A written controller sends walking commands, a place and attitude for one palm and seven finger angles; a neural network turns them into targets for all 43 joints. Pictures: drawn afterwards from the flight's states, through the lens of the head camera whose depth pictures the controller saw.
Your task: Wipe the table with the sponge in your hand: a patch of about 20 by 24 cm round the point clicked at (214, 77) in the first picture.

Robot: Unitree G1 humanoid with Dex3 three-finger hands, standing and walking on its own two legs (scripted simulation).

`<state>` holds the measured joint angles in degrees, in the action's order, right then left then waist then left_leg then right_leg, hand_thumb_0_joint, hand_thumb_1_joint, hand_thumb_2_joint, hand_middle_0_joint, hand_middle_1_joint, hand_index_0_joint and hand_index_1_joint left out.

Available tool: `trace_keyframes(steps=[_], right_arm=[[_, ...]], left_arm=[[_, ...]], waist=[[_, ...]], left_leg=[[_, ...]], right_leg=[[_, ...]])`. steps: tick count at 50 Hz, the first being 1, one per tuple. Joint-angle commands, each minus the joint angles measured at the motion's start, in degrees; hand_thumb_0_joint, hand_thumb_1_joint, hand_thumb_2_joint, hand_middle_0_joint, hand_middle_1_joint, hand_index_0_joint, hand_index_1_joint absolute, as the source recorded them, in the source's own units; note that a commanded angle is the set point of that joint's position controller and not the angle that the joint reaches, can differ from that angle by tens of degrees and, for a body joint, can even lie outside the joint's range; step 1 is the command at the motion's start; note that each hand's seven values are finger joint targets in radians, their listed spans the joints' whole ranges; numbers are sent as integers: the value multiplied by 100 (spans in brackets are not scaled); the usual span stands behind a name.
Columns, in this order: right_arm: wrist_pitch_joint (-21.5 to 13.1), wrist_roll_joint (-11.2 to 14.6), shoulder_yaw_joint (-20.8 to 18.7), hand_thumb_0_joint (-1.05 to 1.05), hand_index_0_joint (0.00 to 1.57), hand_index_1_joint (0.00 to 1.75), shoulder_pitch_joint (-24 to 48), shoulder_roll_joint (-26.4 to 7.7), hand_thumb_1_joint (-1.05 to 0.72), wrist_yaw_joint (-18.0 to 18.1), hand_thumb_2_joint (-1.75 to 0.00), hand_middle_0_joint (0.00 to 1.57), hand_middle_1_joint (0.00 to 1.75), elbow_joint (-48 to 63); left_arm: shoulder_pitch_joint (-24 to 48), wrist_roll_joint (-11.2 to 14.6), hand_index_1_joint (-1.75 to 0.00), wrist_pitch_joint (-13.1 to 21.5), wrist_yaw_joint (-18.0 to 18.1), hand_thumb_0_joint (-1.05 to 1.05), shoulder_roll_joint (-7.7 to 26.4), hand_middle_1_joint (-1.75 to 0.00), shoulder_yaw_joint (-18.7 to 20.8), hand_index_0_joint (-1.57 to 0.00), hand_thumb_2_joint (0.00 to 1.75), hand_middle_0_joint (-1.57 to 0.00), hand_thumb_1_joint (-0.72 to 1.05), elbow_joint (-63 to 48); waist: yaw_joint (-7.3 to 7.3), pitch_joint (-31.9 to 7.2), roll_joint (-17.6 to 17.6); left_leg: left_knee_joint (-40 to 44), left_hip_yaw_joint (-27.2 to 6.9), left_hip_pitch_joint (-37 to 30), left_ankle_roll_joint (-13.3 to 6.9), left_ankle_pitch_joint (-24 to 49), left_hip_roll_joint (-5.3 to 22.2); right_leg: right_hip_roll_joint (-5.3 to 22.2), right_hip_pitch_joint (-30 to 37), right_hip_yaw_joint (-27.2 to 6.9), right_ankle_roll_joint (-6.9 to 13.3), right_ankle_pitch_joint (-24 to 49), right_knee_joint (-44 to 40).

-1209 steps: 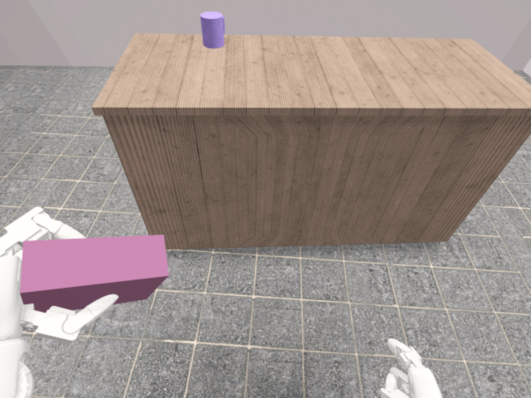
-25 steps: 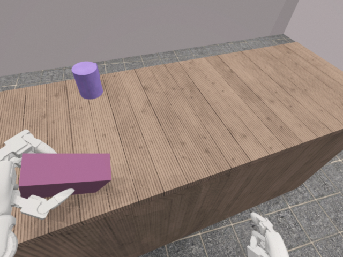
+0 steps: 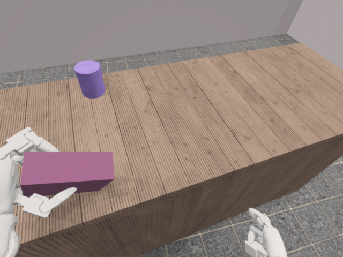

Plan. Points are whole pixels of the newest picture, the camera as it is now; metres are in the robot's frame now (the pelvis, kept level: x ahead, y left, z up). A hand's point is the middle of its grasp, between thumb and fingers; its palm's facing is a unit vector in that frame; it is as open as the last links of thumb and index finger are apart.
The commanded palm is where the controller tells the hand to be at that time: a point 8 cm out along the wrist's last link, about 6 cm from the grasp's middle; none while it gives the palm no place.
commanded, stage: look again from close up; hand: left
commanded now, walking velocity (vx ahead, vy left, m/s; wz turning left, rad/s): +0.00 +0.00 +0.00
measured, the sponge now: (81, 174) +0.24 +0.20 +0.12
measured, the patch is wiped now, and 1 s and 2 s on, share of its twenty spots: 0.00 0.00 0.00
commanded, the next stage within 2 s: turn the palm down, sponge in hand in 0.02 s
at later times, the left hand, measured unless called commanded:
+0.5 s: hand (52, 182) +0.20 +0.22 +0.15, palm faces +0.24 -0.74 -0.63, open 9.5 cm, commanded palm +0.17 +0.27 +0.19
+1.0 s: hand (64, 160) +0.22 +0.20 +0.19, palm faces +0.31 -0.45 -0.83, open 9.5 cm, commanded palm +0.18 +0.24 +0.22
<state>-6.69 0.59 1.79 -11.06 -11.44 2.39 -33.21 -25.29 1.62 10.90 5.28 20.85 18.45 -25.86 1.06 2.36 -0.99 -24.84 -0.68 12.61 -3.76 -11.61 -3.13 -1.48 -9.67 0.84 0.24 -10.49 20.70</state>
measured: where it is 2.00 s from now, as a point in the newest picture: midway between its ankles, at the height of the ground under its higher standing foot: outside the picture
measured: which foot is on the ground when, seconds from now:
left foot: down 0.00-1.00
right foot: down 0.00-1.00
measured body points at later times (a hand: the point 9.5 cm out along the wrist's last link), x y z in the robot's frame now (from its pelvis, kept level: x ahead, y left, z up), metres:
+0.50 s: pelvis -0.01 -0.02 -0.02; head -0.02 -0.02 +0.43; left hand +0.18 +0.26 +0.18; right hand +0.21 -0.23 -0.07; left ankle +0.02 +0.07 -0.74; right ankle +0.01 -0.12 -0.74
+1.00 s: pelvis -0.01 -0.07 -0.02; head -0.02 -0.11 +0.42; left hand +0.20 +0.22 +0.23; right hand +0.19 -0.31 -0.11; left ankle +0.02 +0.07 -0.74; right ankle +0.01 -0.12 -0.74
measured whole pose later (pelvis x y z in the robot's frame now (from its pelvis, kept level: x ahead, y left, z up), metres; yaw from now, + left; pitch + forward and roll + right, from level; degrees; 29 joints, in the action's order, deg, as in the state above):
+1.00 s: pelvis -0.01 -0.07 -0.02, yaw -1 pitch -1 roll +1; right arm -0.2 1.5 1.7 -9.1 -16.3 6.1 -34.3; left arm -15.6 -12.9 -10.1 -0.8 38.6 19.5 -25.1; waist 4.1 -1.5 4.2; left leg -37.7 -1.5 18.3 2.0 -17.9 0.7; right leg -5.6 -17.6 2.2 6.2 -18.8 37.8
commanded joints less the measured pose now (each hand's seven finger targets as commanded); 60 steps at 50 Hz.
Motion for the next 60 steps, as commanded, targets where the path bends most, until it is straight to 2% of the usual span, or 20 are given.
trace_keyframes(steps=[1,5,6,7,8,9,11,13,16,20,21,24,28,34,38,41,46,47,53,60], right_arm=[[-316,44,-333,0,20,30,571,-782,-90,67,-90,20,30,920],[-276,30,-357,0,20,30,442,-780,-90,66,-90,20,30,921],[-88,459,573,0,20,30,-379,-1182,-90,494,-90,20,30,1447],[-148,-250,-389,0,20,30,573,-800,-90,309,-90,20,30,674],[-231,-260,-279,0,20,30,645,-1021,-90,-38,-90,20,30,902],[-171,-209,-387,0,20,30,620,-1214,-90,-111,-90,20,30,764],[-202,33,-249,0,20,30,1049,-1065,-90,-124,-90,20,30,893],[-150,30,-210,0,20,30,1073,-1155,-90,-159,-90,20,30,855],[61,122,-109,0,20,30,1414,-1098,-90,-247,-90,20,30,1130],[190,-86,-139,0,20,30,1340,-1008,-90,-96,-90,20,30,1194],[190,-15,-138,0,20,30,1427,-1029,-90,-32,-90,20,30,1160],[108,-95,-144,0,20,30,1226,-858,-90,76,-90,20,30,873],[204,-104,-140,0,20,30,1142,-892,-90,168,-90,20,30,670],[397,149,-17,0,20,30,1423,-1054,-90,521,-90,20,30,914],[259,133,-27,0,20,30,1521,-939,-90,606,-90,20,30,981],[127,100,-68,0,20,30,1520,-877,-90,553,-90,20,30,951],[218,86,-193,0,20,30,1269,-939,-90,397,-90,20,30,841],[321,81,-216,0,20,30,1200,-976,-90,380,-90,20,30,875],[579,222,-211,0,20,30,1388,-1200,-90,506,-90,20,30,1034],[299,179,-152,0,20,30,1618,-968,-90,609,-90,20,30,1171]], left_arm=[[446,117,-160,459,177,0,1127,-160,852,-120,130,-120,10,-1518],[390,144,-160,443,132,0,969,-160,733,-120,130,-120,10,-1334],[5754,-127,-160,1262,233,0,5536,-160,2407,-120,130,-120,10,-3449],[3730,-529,-160,-8,-92,0,2730,-160,1903,-120,130,-120,10,-80],[2967,-240,-160,-251,-212,0,2107,-160,1027,-120,130,-120,10,-33],[2353,-184,-160,-435,-310,0,2000,-160,1349,-120,130,-120,10,-248],[1501,500,-160,-1198,-693,0,1134,-160,809,-120,130,-120,10,-246],[1287,464,-160,-1647,-887,0,1232,-160,544,-120,130,-120,10,-692],[1213,-316,-160,-1979,-865,0,1793,-160,545,-120,130,-120,10,-1262],[1183,-574,-160,-1368,-475,0,2278,-160,1249,-120,130,-120,10,-1800],[1632,-514,-160,-1219,-293,0,2757,-160,1697,-120,130,-120,10,-2033],[1905,-542,-160,-816,103,0,2316,-160,1463,-120,130,-120,10,-1633],[2299,-1000,-160,-1262,239,0,2486,-160,1143,-120,130,-120,10,-919],[2693,-1214,-160,-2496,-807,0,2711,-160,299,-120,130,-120,10,-172],[2902,-1341,-160,-2080,-1114,0,3149,-160,733,-120,130,-120,10,-392],[2488,-1361,-160,-1565,-868,0,3736,-160,1546,-120,130,-120,10,-746],[1699,-1497,-160,-1786,-248,0,3620,-160,1802,-120,130,-120,10,-550],[1710,-1501,-160,-1998,-223,0,3262,-160,1415,-120,130,-120,10,-472],[2191,-1961,-160,-2952,-541,0,3553,-160,850,-120,130,-120,10,-261],[2337,-2524,-160,-2389,-834,0,3520,-160,618,-120,130,-120,10,-1592]], waist=[[9,-938,660],[-6,-919,518],[-489,-849,1670],[411,-1676,1362],[35,-1023,734],[244,-1768,930],[411,-1951,998],[458,-1439,880],[380,-981,422],[328,-981,-152],[305,-1078,71],[268,-994,769],[170,-1021,1648],[131,-694,176],[285,-907,-356],[557,-1252,104],[626,-1317,843],[550,-1282,723],[359,-910,-54],[450,-1767,255]], left_leg=[[572,-704,-133,317,821,720],[575,-724,-108,358,916,769],[537,-927,1629,-1,-825,710],[120,-226,-484,512,764,465],[174,-407,-472,646,1685,391],[-83,-360,-1229,672,2376,595],[-109,-401,-1517,636,2114,554],[-158,-338,-1006,584,1923,517],[-61,-265,-385,408,784,471],[-157,-343,-111,338,422,467],[-159,-314,-123,286,-37,441],[-236,-356,-50,381,-310,388],[-334,-238,74,325,-608,284],[-424,-25,262,125,-675,200],[-707,-22,234,120,-262,218],[-917,-38,255,210,97,203],[-1228,-86,605,356,344,248],[-1272,-104,737,376,285,295],[-1255,-128,829,254,59,303],[-1175,-87,-49,114,868,233]], right_leg=[[417,490,-352,143,820,-67],[436,516,-309,142,847,-93],[-48,1062,-275,-337,-552,768],[1,-29,202,277,-54,941],[-117,-478,508,284,229,694],[-175,-639,427,249,418,873],[-114,-780,340,197,106,1001],[14,-661,490,188,583,898],[-78,-662,393,198,302,948],[-121,-826,380,147,-53,995],[-155,-923,271,137,-324,985],[-115,-1078,281,143,-539,998],[8,-1068,152,184,-670,914],[137,-894,-208,16,-1264,350],[235,-684,-570,-51,-1441,208],[320,-410,-864,11,-1073,304],[637,-189,-1371,25,244,597],[760,-130,-1444,-41,503,638],[738,-397,-1488,-188,164,585],[481,-286,-1014,-59,807,798]])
